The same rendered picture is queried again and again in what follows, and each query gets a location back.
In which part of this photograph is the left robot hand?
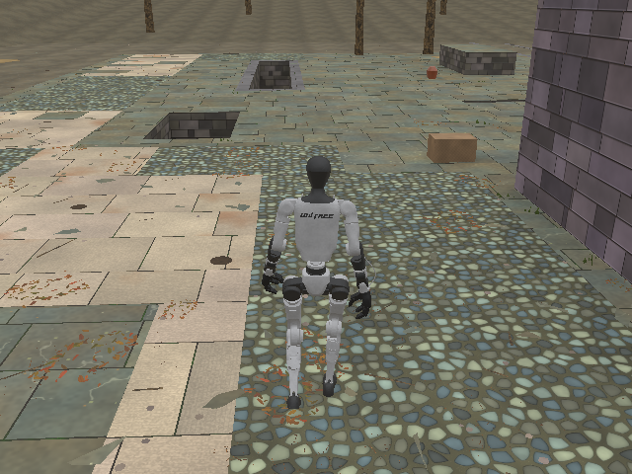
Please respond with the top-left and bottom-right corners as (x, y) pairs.
(262, 273), (284, 294)

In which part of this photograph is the left robot foot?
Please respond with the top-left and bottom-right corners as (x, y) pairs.
(286, 393), (301, 409)

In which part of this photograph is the right robot forearm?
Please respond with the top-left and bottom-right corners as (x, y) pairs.
(351, 241), (370, 293)

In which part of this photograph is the humanoid robot head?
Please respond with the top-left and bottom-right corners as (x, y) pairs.
(301, 156), (335, 203)

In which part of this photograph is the left robot forearm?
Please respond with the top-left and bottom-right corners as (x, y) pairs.
(264, 236), (281, 277)

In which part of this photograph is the right robot hand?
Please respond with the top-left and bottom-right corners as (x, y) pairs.
(349, 291), (371, 319)

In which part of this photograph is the robot left upper arm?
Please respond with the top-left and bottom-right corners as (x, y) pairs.
(271, 198), (297, 252)

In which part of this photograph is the robot right upper arm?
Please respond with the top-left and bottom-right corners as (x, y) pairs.
(338, 199), (360, 256)

